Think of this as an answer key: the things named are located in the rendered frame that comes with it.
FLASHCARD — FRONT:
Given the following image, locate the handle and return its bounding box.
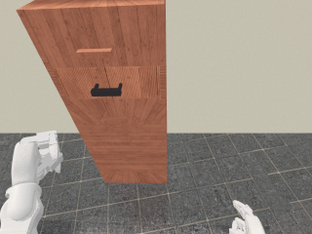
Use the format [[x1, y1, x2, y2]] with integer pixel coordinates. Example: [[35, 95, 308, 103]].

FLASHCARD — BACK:
[[76, 48, 113, 59], [100, 117, 128, 125], [91, 83, 123, 97]]

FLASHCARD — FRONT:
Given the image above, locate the left robot hand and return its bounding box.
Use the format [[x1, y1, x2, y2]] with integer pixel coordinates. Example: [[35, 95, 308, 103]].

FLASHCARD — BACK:
[[11, 131, 63, 186]]

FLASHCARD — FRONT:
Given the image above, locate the drawer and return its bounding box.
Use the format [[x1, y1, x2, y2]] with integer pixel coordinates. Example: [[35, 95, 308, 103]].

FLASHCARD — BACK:
[[54, 65, 161, 99]]

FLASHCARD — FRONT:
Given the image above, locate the cabinet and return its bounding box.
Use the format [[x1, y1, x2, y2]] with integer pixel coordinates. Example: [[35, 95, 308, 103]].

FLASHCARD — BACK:
[[16, 0, 168, 183]]

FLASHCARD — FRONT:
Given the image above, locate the right robot hand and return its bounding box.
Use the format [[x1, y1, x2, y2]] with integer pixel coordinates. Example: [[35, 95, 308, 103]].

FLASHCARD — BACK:
[[229, 200, 266, 234]]

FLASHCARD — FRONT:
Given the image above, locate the robot left forearm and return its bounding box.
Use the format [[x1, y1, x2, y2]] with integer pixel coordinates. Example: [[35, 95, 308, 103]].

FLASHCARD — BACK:
[[0, 182, 44, 234]]

